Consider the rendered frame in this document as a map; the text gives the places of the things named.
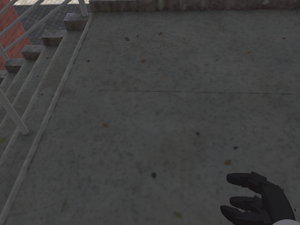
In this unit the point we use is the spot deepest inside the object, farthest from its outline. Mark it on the stairs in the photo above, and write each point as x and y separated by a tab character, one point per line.
30	91

